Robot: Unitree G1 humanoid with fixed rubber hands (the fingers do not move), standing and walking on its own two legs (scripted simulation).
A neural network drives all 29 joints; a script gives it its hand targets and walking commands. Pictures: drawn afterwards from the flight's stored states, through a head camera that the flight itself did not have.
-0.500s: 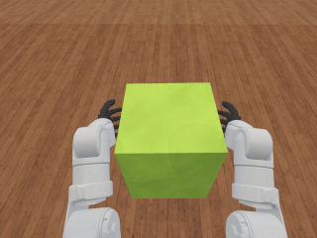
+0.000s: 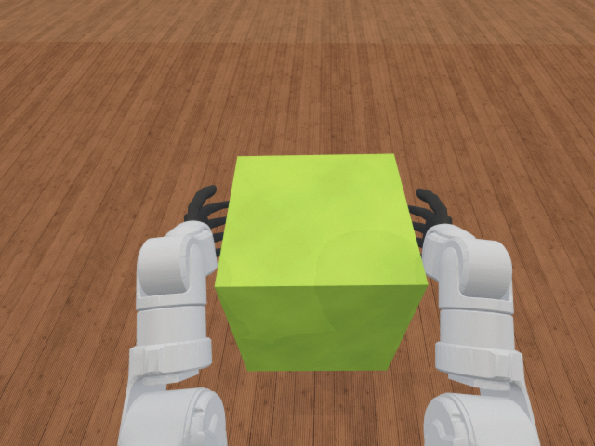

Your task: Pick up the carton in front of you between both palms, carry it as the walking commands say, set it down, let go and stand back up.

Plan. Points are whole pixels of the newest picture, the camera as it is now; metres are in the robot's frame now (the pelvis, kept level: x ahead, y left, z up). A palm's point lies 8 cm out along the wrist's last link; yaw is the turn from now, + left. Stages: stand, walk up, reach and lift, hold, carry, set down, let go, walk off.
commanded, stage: carry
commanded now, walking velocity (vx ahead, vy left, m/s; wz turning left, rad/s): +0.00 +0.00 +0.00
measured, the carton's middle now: (316, 269) +0.34 +0.00 +0.05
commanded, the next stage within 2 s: none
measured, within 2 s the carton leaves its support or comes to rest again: neither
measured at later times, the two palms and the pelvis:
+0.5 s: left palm (198, 241) +0.33 +0.15 +0.12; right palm (436, 244) +0.32 -0.15 +0.12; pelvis +0.00 +0.00 +0.00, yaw +0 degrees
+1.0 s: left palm (199, 242) +0.33 +0.15 +0.12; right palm (436, 245) +0.32 -0.15 +0.12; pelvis -0.01 +0.00 +0.00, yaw +0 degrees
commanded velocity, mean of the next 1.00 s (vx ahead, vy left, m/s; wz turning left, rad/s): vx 0.00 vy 0.00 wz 0.00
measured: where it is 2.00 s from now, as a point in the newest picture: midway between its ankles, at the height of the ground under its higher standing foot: outside the picture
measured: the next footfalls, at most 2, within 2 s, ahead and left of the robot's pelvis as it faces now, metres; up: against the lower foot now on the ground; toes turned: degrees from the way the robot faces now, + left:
none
